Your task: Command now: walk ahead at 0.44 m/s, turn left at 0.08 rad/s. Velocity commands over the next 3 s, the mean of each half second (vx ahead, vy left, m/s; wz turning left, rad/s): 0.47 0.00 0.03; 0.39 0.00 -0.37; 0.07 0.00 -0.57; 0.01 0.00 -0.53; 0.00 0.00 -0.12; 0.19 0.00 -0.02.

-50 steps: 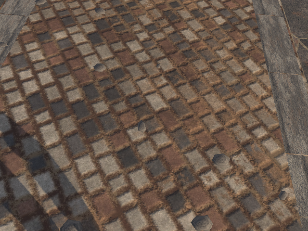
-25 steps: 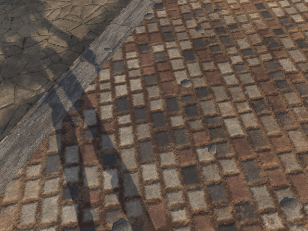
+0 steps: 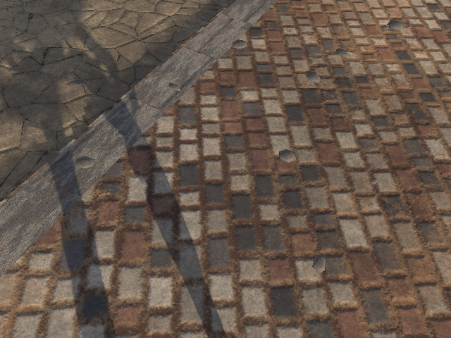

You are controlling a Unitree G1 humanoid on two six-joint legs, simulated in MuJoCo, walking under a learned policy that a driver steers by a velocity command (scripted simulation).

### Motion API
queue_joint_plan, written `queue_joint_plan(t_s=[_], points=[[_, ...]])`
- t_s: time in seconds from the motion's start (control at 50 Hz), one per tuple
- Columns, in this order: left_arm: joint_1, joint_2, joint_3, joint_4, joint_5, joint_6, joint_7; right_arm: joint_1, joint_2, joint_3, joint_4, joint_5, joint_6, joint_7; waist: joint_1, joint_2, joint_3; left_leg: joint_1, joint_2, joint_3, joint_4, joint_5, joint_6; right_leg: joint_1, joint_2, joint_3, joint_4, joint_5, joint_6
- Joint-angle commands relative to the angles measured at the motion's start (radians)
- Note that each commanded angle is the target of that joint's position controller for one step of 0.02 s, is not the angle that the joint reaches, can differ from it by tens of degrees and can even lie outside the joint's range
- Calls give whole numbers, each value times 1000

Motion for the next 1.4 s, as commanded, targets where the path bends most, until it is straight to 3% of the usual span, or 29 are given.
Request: queue_joint_plan(t_s=[0.02,0.16,0.2,0.22,0.24,0.26,0.28,0.3,0.34,0.42,0.54,0.64,0.7,0.74,0.76,0.78,0.8,0.82,0.86,0.92,1.0,1.12,1.18,1.2,1.22,1.24,1.26,1.3,1.4], points=[[-167,12,-12,-103,-5,-20,-6,-27,-175,-45,-44,5,-21,-13,-23,147,96,-49,210,-103,-124,294,152,-36,22,-15,-197,149,9],[-232,56,-6,-148,-12,-30,-35,22,-218,-59,24,22,-12,-18,-2,154,102,93,288,-106,-35,469,117,75,72,-17,-390,77,-76],[-74,105,21,-114,-6,-24,-20,9,-234,-61,28,15,2,-22,90,176,-27,105,249,-67,188,846,87,317,140,-77,-396,21,-124],[88,148,39,-77,-5,-19,-7,15,-213,-50,24,7,5,-27,164,166,-140,-19,206,-38,404,835,54,588,107,-46,-367,52,-161],[228,252,61,-61,23,-17,5,123,-109,-18,-7,-5,-5,-21,150,-45,-337,-390,91,-9,825,428,-8,1023,-176,352,-353,-19,-303],[277,219,51,-36,11,-18,-6,172,-65,0,17,7,-26,-13,138,-213,-481,-574,-45,-142,1033,-305,-29,1150,-301,763,-553,-250,-377],[222,149,31,-39,-2,-16,-1,36,-175,-28,-3,38,-39,-4,157,-130,-313,-693,21,-162,1114,-275,-19,1038,-261,687,-612,-360,-314],[142,127,23,-46,-6,-12,4,-57,-193,-30,-33,46,-46,-2,135,-65,-158,-724,77,-111,1084,-180,-8,868,-230,541,-635,-323,-278],[38,86,9,-60,15,-13,3,-98,-173,-32,-34,18,-42,-10,61,5,-27,-632,154,-84,972,-42,-6,588,-151,359,-691,-141,-252],[13,81,10,-38,10,-40,2,-48,-116,-25,-10,11,-3,-18,1,-23,8,-566,186,-70,876,40,-39,433,-111,216,-793,-35,-280],[104,119,20,5,-5,-24,25,-283,-85,-13,-74,-4,-29,-10,72,20,71,-620,161,-41,488,347,-74,481,-62,110,-802,71,-243],[191,147,29,36,-21,4,36,-419,-95,-13,-114,11,-53,21,117,4,81,-561,103,-41,286,350,-75,577,-101,167,-719,27,-228],[183,156,37,40,-19,20,44,-366,-140,-30,-106,14,-66,27,68,-35,50,-454,81,-44,226,237,-45,630,-130,230,-625,57,-196],[174,106,18,33,-6,24,44,-145,-213,-67,-54,4,-73,13,-46,-13,-101,-105,106,-46,210,219,17,546,-36,173,-340,164,-140],[200,24,-10,-4,25,20,43,5,-299,-85,-48,-21,-69,2,-79,154,-284,208,333,-264,268,321,90,336,67,106,6,-106,-83],[305,-23,-22,-33,-11,5,42,8,-329,-91,-40,-33,-55,7,-15,444,-386,402,494,-674,132,233,222,27,174,96,278,-538,-33],[251,98,7,-13,-32,7,48,-32,-223,-64,-63,-25,-52,7,-45,280,-299,327,461,-611,109,266,194,-44,119,169,381,-510,-21],[171,135,23,-33,-32,16,52,-93,-172,-48,-71,-19,-48,3,-39,203,-194,216,436,-424,131,435,164,-65,89,142,393,-444,-12],[139,109,30,-42,-12,44,56,-191,-127,-36,-63,-16,-43,6,21,146,-92,-4,355,-212,109,649,146,16,25,112,319,-359,13],[154,50,27,-59,-20,90,54,-263,-142,-44,-48,-24,-46,-2,69,191,-40,-165,319,-63,18,646,162,109,18,63,234,-278,40],[73,25,18,-111,-5,101,42,-286,-181,-60,-29,-13,-28,-27,56,157,-46,-146,326,50,-4,631,165,136,7,38,7,-102,37],[-38,61,37,-184,-2,115,4,-285,-225,-78,-1,22,5,-25,27,159,-37,-76,351,115,83,537,125,213,34,-19,-216,-90,-18],[21,86,60,-187,1,119,4,-293,-218,-81,7,42,18,-23,72,132,-58,-78,314,158,275,542,59,359,96,-67,-403,-26,-78],[93,158,87,-175,5,116,21,-226,-187,-74,24,25,18,-19,89,17,-106,-158,238,201,463,445,-7,525,80,5,-471,285,-124],[121,288,112,-195,15,113,45,-203,-129,-51,-18,-30,15,-14,55,-269,-145,-498,97,231,806,-206,-104,769,-180,377,-449,748,-280],[110,259,93,-222,30,96,37,-222,-139,-45,-30,-29,16,-11,83,-227,-295,-617,13,9,1019,-453,-121,814,-299,601,-508,608,-444],[87,208,78,-224,22,80,25,-284,-183,-57,-32,1,23,-10,107,-99,-261,-645,45,-61,1063,-397,-108,766,-256,517,-535,511,-410],[13,152,61,-216,-6,73,32,-310,-174,-57,-28,-5,34,-27,62,3,-150,-655,84,-74,958,-258,-92,643,-161,394,-545,320,-300],[-45,160,63,-236,9,91,60,-287,-143,-49,-14,-5,49,-36,23,-48,-140,-495,39,-62,714,-136,-118,497,-80,339,-576,231,-268]])
Next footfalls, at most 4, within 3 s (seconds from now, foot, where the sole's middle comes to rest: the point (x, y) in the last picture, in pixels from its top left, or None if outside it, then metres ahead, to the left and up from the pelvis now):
0.22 right None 0.31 -0.14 -0.78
0.74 left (181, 306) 0.60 0.10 -0.78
1.20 right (269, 289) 0.65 -0.17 -0.78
1.64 left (202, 267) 0.73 0.04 -0.78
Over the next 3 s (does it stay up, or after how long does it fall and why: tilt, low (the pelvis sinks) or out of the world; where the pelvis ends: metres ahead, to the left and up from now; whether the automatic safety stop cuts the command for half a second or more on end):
stays up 0.63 -0.10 -0.02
